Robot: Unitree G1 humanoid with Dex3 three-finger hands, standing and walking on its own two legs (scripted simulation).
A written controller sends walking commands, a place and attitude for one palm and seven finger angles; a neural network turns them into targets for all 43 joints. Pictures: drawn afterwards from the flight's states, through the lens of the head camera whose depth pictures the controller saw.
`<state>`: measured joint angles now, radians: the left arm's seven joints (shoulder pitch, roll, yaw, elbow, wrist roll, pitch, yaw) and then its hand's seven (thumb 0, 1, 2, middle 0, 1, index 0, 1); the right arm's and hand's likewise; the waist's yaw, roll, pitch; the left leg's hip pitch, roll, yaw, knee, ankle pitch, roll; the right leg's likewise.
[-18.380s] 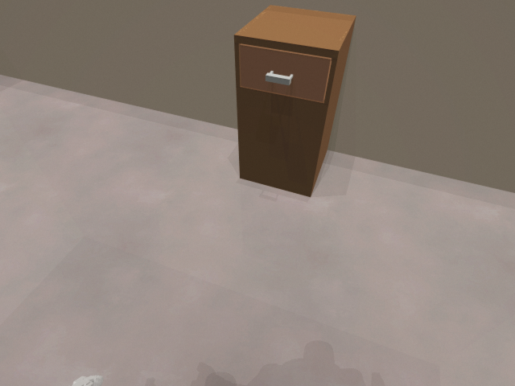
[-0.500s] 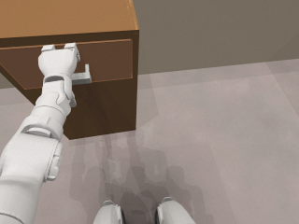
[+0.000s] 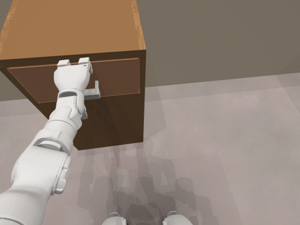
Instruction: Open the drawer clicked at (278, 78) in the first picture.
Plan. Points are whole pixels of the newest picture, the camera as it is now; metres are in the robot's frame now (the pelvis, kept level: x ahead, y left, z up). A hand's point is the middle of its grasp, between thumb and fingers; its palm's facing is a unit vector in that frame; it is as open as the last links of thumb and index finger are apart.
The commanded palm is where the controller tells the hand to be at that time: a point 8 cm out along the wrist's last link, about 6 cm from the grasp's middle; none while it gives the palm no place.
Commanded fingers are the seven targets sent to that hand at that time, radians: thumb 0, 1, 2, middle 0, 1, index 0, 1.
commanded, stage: re-aim the fingers above the handle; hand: left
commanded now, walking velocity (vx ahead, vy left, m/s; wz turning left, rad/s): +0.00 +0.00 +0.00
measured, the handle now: (83, 89) +0.55 +0.17 -0.05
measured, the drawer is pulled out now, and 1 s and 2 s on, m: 0.00 0.00 0.00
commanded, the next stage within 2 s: lower the fingers behind the handle in 1.86 s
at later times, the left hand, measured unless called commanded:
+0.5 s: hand (80, 91) +0.50 +0.16 +0.01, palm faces -0.03 -0.03 -1.00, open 13.8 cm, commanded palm +0.48 +0.16 +0.06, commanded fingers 0.00 -0.50 0.30 -0.30 -1.20 -0.30 -1.20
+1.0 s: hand (75, 91) +0.50 +0.18 +0.01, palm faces -0.05 -0.01 -1.00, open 13.8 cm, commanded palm +0.49 +0.17 +0.06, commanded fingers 0.00 -0.50 0.30 -0.30 -1.20 -0.30 -1.20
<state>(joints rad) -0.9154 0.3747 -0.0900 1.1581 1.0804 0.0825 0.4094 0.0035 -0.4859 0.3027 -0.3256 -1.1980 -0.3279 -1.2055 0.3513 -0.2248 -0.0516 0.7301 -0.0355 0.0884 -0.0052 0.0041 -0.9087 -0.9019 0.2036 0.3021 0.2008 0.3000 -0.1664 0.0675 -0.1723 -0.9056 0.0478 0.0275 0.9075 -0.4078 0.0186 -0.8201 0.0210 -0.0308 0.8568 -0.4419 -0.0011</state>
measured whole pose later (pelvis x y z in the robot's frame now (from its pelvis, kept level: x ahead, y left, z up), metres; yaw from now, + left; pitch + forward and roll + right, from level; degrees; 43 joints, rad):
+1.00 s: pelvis -0.01 +0.00 +0.00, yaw +0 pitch +24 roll -2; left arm -0.95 0.43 -0.07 1.21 1.09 0.08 0.40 0.00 -0.49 0.30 -0.32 -1.20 -0.32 -1.20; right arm 0.38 -0.24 -0.05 0.74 -0.03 0.06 -0.02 0.01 -0.91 -0.90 0.20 0.30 0.20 0.30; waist -0.18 0.07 -0.16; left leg -0.94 0.05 0.03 0.93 -0.39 0.01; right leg -0.87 0.03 -0.03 0.89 -0.43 -0.01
